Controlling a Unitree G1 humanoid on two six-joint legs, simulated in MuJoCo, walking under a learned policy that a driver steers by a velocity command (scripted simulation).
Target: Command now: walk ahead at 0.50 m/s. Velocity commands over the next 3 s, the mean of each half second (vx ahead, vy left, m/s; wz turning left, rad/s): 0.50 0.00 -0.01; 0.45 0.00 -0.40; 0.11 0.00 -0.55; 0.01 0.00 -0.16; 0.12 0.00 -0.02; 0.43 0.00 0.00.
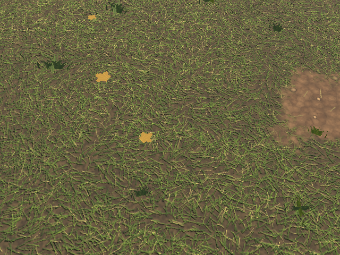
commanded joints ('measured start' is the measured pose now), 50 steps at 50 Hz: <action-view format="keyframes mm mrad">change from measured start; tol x32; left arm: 1 -64 100 20 -85 -5 -21 -16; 5 438 327 99 53 14 -14 -7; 50 58 55 44 -124 11 60 -18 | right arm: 1 22 -178 -39 -23 3 12 -8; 26 -472 -75 -9 -233 0 -20 33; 32 51 -313 -96 -109 -23 -28 18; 50 -166 -187 -63 -121 -10 8 -40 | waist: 1 47 95 49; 6 198 -186 -386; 50 53 99 12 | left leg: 1 20 328 -138 32 427 143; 3 -20 260 -78 305 713 103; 5 -627 4 -17 971 -98 -2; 7 -817 82 -157 1133 -206 31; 27 -657 138 -82 287 293 0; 30 -292 87 -37 254 230 42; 32 362 473 -602 215 46 239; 39 -202 343 -194 -49 160 139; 50 -122 325 144 51 667 115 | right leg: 1 26 23 -9 -45 -95 -36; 3 350 83 -60 -72 -108 -86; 6 1022 -298 717 -244 -376 -308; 13 470 -139 195 -401 -12 -223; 28 640 -167 130 -317 39 -156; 30 584 -98 95 -91 232 -116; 34 -157 64 124 757 -564 -23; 50 45 9 -54 125 -33 -5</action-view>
